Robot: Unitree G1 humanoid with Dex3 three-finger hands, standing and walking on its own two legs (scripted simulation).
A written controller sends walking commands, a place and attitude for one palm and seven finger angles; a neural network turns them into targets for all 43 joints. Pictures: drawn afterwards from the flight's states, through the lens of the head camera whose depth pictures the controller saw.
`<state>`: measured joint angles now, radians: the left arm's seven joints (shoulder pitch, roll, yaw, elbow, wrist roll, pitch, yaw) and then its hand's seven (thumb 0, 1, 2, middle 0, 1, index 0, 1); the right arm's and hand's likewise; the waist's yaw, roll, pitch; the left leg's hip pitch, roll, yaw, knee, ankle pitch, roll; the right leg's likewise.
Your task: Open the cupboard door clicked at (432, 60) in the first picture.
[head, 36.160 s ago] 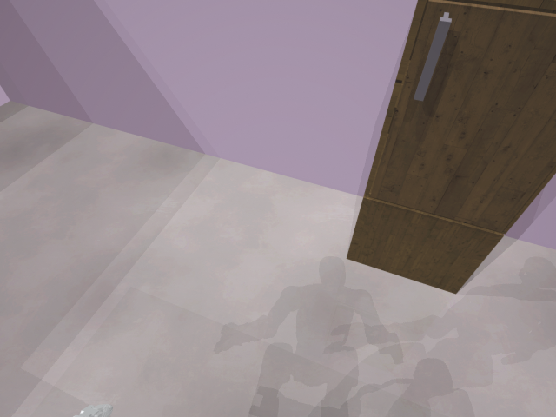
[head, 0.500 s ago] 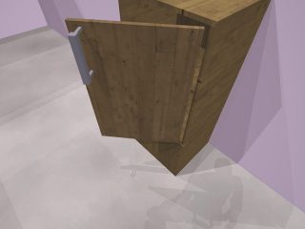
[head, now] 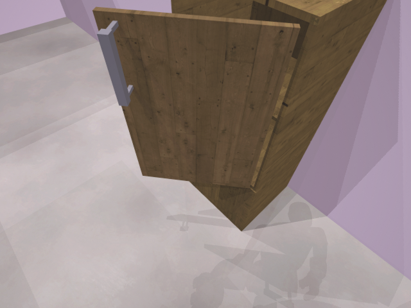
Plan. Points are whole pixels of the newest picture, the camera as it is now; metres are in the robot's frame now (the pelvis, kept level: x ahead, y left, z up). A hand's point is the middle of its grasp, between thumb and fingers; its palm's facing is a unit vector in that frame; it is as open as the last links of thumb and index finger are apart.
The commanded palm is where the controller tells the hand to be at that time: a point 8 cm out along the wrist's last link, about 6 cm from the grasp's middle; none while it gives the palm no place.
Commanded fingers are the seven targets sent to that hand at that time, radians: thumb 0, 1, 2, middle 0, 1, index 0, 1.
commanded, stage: shuffle to correct the standing spot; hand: left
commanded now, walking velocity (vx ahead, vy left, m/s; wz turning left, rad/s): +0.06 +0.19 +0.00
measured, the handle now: (119, 66) +0.56 +0.25 +0.16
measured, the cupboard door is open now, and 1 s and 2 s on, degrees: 40 40 40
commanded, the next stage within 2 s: come to a stop and stand still in 0.10 s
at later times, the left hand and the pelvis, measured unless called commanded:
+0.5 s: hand out of the picture +0.08 +0.26 -0.16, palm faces +0.05 -0.97 -0.26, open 7.4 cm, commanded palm none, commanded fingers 0.00 0.90 0.90 -0.20 -0.30 -0.20 -0.30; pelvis +0.03 +0.05 +0.01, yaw +1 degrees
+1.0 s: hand out of the picture +0.10 +0.22 -0.15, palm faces -0.01 -0.97 -0.24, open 7.4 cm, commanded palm none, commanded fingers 0.00 0.90 0.90 -0.20 -0.30 -0.20 -0.30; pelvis +0.05 +0.03 +0.01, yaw +1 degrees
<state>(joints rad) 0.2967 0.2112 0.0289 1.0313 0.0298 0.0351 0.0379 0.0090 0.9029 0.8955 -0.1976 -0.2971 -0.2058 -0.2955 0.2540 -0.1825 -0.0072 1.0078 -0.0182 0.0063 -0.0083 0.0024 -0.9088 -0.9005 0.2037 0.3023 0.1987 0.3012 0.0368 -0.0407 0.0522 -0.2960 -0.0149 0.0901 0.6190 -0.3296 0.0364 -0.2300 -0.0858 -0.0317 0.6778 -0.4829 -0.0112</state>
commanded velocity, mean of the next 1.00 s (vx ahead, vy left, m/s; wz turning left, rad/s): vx -0.01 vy -0.01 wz -0.02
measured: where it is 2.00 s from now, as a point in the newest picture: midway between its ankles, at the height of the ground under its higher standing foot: outside the picture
